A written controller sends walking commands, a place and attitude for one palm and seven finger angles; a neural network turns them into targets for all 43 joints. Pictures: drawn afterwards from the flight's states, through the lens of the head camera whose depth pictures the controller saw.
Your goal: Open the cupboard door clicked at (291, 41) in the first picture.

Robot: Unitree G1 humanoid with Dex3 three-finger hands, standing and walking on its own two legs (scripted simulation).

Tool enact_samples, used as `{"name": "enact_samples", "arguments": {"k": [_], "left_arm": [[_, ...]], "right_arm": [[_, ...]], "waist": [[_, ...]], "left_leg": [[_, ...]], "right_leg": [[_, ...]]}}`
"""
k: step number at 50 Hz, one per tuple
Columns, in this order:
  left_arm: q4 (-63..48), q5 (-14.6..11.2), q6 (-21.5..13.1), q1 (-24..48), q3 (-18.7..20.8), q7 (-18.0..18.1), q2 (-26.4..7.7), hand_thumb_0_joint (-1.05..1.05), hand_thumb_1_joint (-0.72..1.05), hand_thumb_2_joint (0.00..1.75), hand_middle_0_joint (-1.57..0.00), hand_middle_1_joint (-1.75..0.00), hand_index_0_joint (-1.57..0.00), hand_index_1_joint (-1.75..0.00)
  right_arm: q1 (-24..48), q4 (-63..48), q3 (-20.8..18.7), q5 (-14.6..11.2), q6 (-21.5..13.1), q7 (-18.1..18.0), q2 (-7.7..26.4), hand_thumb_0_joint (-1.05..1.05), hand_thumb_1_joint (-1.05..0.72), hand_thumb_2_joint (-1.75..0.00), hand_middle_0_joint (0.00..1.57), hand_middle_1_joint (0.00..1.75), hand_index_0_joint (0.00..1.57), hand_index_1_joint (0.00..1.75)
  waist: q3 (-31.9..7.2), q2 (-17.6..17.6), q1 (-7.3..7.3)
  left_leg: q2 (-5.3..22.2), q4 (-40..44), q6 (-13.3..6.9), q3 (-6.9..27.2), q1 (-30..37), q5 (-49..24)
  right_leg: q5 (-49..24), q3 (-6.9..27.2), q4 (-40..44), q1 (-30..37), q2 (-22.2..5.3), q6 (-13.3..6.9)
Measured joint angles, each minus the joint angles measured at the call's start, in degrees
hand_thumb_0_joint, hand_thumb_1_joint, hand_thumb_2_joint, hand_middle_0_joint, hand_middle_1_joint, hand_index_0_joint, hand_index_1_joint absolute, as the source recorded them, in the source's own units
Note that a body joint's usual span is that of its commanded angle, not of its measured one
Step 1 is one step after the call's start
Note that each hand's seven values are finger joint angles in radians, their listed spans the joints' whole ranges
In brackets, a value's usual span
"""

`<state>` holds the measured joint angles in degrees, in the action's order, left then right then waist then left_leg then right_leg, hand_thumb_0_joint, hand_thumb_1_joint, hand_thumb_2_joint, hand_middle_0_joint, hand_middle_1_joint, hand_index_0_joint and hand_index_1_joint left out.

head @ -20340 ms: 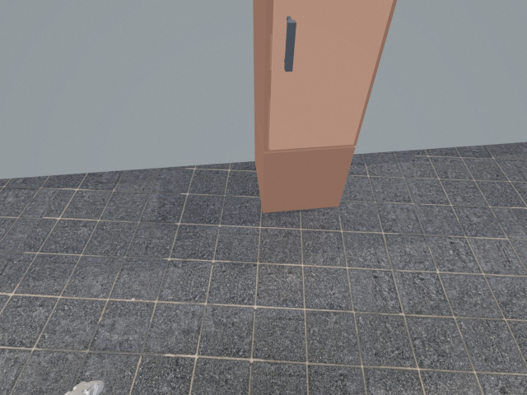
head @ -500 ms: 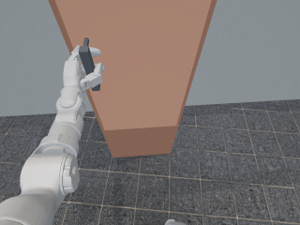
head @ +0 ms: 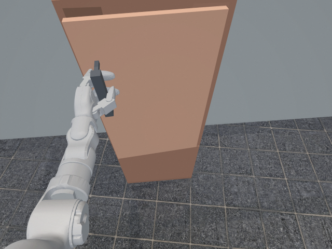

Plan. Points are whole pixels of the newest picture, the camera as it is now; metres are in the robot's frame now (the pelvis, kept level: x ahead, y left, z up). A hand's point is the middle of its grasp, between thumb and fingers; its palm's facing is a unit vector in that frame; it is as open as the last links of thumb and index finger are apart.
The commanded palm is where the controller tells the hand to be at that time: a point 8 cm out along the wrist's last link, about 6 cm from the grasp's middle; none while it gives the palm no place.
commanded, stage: pull the door open along its arc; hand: left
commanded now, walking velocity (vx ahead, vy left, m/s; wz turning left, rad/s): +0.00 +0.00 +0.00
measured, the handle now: (103, 89) +0.49 +0.15 +0.11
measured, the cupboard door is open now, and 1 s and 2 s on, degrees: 5 40 39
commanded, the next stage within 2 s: open thumb and fingers to let go in 0.78 s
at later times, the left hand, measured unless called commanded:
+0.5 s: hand (143, 145) +0.31 +0.04 +0.12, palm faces +0.33 -0.95 -0.03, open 6.0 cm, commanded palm +0.23 +0.06 +0.11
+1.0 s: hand (158, 158) +0.28 +0.01 +0.12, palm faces +0.35 -0.94 -0.04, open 6.7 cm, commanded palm +0.23 +0.05 +0.11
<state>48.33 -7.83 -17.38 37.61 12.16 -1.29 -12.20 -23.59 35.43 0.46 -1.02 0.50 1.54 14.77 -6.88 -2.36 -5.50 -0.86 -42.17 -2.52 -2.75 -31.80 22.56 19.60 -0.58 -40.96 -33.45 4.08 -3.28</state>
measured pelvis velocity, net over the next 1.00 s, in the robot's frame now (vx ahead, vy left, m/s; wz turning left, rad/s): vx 0.02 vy -0.07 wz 0.07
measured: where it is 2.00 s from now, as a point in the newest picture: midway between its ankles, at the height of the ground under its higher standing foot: outside the picture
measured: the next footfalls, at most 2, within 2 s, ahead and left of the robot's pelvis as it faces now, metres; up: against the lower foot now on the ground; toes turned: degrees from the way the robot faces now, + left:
none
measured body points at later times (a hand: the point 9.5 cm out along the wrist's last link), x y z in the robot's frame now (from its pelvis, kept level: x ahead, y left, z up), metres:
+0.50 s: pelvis +0.01 -0.02 +0.01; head +0.01 -0.04 +0.46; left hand +0.29 +0.09 +0.12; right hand +0.24 -0.20 -0.07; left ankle -0.02 +0.09 -0.71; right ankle +0.00 -0.08 -0.71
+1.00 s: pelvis +0.02 -0.07 +0.01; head +0.01 -0.11 +0.46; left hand +0.26 +0.06 +0.12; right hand +0.21 -0.27 -0.10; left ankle -0.02 +0.09 -0.70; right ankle +0.00 -0.08 -0.71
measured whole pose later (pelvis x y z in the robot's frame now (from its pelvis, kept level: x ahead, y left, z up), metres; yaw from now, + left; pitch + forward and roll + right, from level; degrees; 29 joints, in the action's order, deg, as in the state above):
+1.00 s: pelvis +0.02 -0.07 +0.01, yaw +4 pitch +2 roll +2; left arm -12.5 0.0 6.6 -10.8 -16.8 30.1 3.1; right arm -8.8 34.1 0.9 1.9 5.9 1.3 12.6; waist -3.7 -3.5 -0.4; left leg -1.3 -39.1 -0.4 4.8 -18.5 19.7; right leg 21.2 -5.0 -36.8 -18.3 5.0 -8.2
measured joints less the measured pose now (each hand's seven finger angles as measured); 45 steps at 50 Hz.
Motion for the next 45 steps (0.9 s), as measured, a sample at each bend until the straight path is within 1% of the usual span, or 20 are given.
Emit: {"name": "enact_samples", "arguments": {"k": [5, 6, 8, 10, 13, 16, 17, 18, 20, 23, 26, 30, 36, 38, 40, 43, 45], "left_arm": [[-13.7, -0.8, 2.8, -10.8, -3.7, 0.6, 3.5, 0.01, 0.72, 0.75, -0.37, -1.35, -0.35, -1.35], [-16.5, -1.1, 3.7, -12.9, -4.6, 1.4, 4.5, 0.01, 0.72, 0.74, -0.37, -1.35, -0.35, -1.35], [-22.3, -1.0, 5.8, -16.6, -6.8, 5.9, 7.4, 0.02, 0.7, 0.73, -0.37, -1.35, -0.36, -1.35], [-28.0, 0.3, 7.8, -20.1, -9.3, 11.8, 10.8, 0.03, 0.69, 0.74, -0.35, -1.35, -0.37, -1.35], [-35.8, 3.4, 11.4, -25.2, -14.1, 20.6, 15.5, 0.03, 0.69, 0.74, -0.33, -1.35, -0.38, -1.35], [-41.2, 6.8, 15.1, -29.5, -19.3, 28.0, 19.5, 0.03, 0.68, 0.75, -0.32, -1.35, -0.39, -1.35], [-42.4, 7.9, 16.5, -30.5, -21.3, 30.3, 20.0, 0.02, 0.69, 0.75, -0.32, -1.35, -0.39, -1.35], [-43.4, 8.9, 17.8, -31.2, -23.4, 32.2, 19.7, 0.02, 0.69, 0.76, -0.32, -1.35, -0.39, -1.35], [-44.9, 10.2, 20.2, -32.3, -26.2, 34.7, 19.1, 0.01, 0.69, 0.76, -0.33, -1.35, -0.39, -1.35], [-47.4, 10.0, 23.1, -34.2, -28.6, 35.6, 18.3, 0.01, 0.68, 0.74, -0.35, -1.35, -0.37, -1.34], [-50.6, 9.6, 25.1, -37.0, -30.6, 34.7, 17.2, 0.01, 0.68, 0.72, -0.34, -1.33, -0.36, -1.34], [-56.3, 8.0, 27.4, -42.0, -32.2, 31.9, 15.4, 0.01, 0.66, 0.7, -0.32, -1.3, -0.36, -1.33], [-65.6, 6.1, 30.0, -50.7, -33.1, 27.1, 12.7, 0.01, 0.65, 0.7, -0.28, -1.23, -0.33, -1.3], [-67.7, 5.9, 30.2, -52.8, -33.0, 26.3, 12.2, 0.01, 0.66, 0.71, -0.27, -1.21, -0.32, -1.28], [-68.5, 6.0, 29.9, -53.9, -32.6, 26.4, 12.2, 0.01, 0.66, 0.72, -0.27, -1.19, -0.32, -1.27], [-67.9, 6.6, 28.4, -53.9, -32.2, 27.2, 12.4, 0.01, 0.65, 0.75, -0.27, -1.2, -0.32, -1.27], [-66.3, 7.2, 27.1, -52.6, -31.9, 28.4, 12.8, 0.01, 0.63, 0.77, -0.28, -1.21, -0.32, -1.27]], "right_arm": [[1.5, -1.4, -0.3, -0.5, -0.3, 0.2, -0.4, 0.01, -0.91, -0.9, 0.2, 0.3, 0.2, 0.3], [2.0, -1.6, -0.4, -0.6, -0.4, 0.2, -0.5, 0.01, -0.91, -0.9, 0.2, 0.3, 0.2, 0.3], [3.6, -1.9, -0.6, -0.3, -0.6, 0.4, -0.8, 0.01, -0.91, -0.9, 0.2, 0.3, 0.2, 0.3], [5.6, -2.0, -0.6, 0.3, -0.6, 0.7, -1.2, 0.01, -0.91, -0.9, 0.2, 0.3, 0.2, 0.3], [8.8, -2.6, -0.6, 1.4, -0.2, 1.3, -2.0, 0.01, -0.91, -0.9, 0.2, 0.3, 0.2, 0.3], [11.9, -3.0, -0.5, 2.3, 0.9, 1.5, -2.9, 0.01, -0.91, -0.9, 0.2, 0.3, 0.2, 0.3], [12.9, -3.0, -0.4, 2.5, 1.4, 1.6, -3.3, 0.01, -0.91, -0.9, 0.2, 0.3, 0.2, 0.3], [14.0, -3.0, -0.3, 2.8, 1.8, 1.6, -3.8, 0.01, -0.91, -0.9, 0.2, 0.3, 0.2, 0.3], [15.9, -3.0, 0.0, 3.0, 2.8, 1.6, -4.6, 0.01, -0.91, -0.9, 0.2, 0.3, 0.2, 0.3], [17.8, -3.3, 0.7, 2.9, 3.9, 1.7, -5.6, 0.01, -0.91, -0.9, 0.2, 0.3, 0.2, 0.3], [18.7, -3.7, 1.3, 2.6, 4.8, 2.2, -6.2, 0.01, -0.91, -0.9, 0.2, 0.3, 0.2, 0.3], [18.6, -4.1, 2.0, 2.3, 6.1, 2.9, -6.6, 0.01, -0.91, -0.9, 0.2, 0.3, 0.2, 0.3], [16.7, -5.1, 2.8, 1.6, 7.9, 3.9, -6.3, 0.01, -0.9, -0.9, 0.2, 0.3, 0.2, 0.3], [15.8, -5.4, 2.8, 1.6, 7.9, 3.9, -5.9, 0.01, -0.9, -0.9, 0.2, 0.3, 0.2, 0.3], [15.0, -5.5, 2.7, 1.6, 7.8, 3.5, -5.2, 0.01, -0.9, -0.9, 0.2, 0.3, 0.2, 0.3], [14.3, -4.7, 2.1, 2.0, 7.1, 2.5, -4.0, 0.01, -0.9, -0.9, 0.2, 0.3, 0.2, 0.3], [14.2, -3.7, 1.6, 2.3, 6.6, 1.6, -3.1, 0.01, -0.91, -0.9, 0.2, 0.3, 0.2, 0.3]], "waist": [[0.0, -0.2, 1.52], [0.0, -0.3, 1.95], [0.3, -0.4, 2.75], [0.5, -0.3, 3.43], [0.8, -0.2, 4.26], [1.1, -0.2, 4.94], [1.1, -0.1, 5.08], [1.2, -0.1, 5.18], [1.2, 0.0, 5.29], [1.3, -0.2, 5.21], [1.4, -0.7, 5.03], [1.4, -1.4, 4.46], [1.4, -2.0, 2.9], [1.4, -2.0, 2.52], [1.7, -1.9, 2.47], [2.3, -1.8, 2.98], [2.8, -1.6, 3.51]], "left_leg": [[-0.1, 1.7, 0.1, -0.2, 3.3, -0.1], [-0.1, 2.0, 0.1, -0.2, 3.8, -0.2], [-0.1, 2.4, 0.2, 0.0, 5.0, -0.2], [-0.3, 2.8, 0.3, 0.3, 5.9, -0.4], [-0.6, 3.0, 0.4, 0.8, 6.9, -0.4], [-0.9, 3.0, 0.6, 1.8, 8.0, -0.4], [-1.0, 2.9, 0.7, 2.1, 8.4, -0.4], [-1.0, 2.8, 0.8, 2.5, 8.7, -0.3], [-0.9, 2.7, 1.1, 3.1, 9.3, -0.2], [-0.8, 2.7, 1.6, 3.9, 10.5, -0.1], [-0.6, 2.9, 2.0, 4.5, 11.7, 0.0], [-0.3, 3.5, 2.5, 4.7, 13.3, 0.1], [0.3, 4.0, 3.0, 4.5, 14.9, -0.3], [0.4, 4.0, 3.0, 4.5, 15.1, -0.5], [0.4, 3.9, 2.9, 4.7, 15.2, -0.7], [0.2, 3.6, 2.7, 5.5, 15.1, -1.1], [0.0, 3.4, 2.5, 6.3, 14.7, -1.4]], "right_leg": [[0.0, 0.3, 1.2, 3.0, 0.0, 0.0], [0.1, 0.3, 1.5, 3.6, 0.0, 0.0], [0.0, 0.2, 2.0, 4.8, 0.0, 0.0], [0.1, 0.0, 2.1, 5.7, -0.2, -0.1], [0.5, -0.6, 2.1, 6.9, -0.5, -0.2], [0.9, -1.5, 2.1, 8.3, -0.8, -0.3], [1.0, -1.8, 2.1, 8.8, -0.9, -0.4], [1.1, -2.2, 2.1, 9.2, -1.0, -0.6], [1.3, -2.8, 2.2, 10.1, -0.9, -0.9], [1.5, -3.6, 2.6, 11.6, -0.8, -1.3], [1.6, -4.1, 3.0, 13.0, -0.6, -1.6], [1.8, -4.3, 3.5, 14.6, -0.2, -2.1], [2.0, -3.9, 4.2, 16.1, 0.5, -3.0], [2.1, -3.7, 4.3, 16.3, 0.7, -3.3], [2.2, -3.6, 4.3, 16.5, 0.9, -3.6], [2.2, -3.6, 4.2, 16.5, 1.0, -4.0], [2.2, -3.9, 4.1, 16.3, 1.0, -4.3]]}}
